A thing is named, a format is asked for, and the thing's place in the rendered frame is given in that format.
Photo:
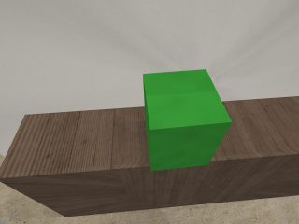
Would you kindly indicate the carton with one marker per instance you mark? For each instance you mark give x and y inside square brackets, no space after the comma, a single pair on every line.
[185,118]

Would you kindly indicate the pedestal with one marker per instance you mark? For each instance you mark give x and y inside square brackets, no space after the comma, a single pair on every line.
[91,162]

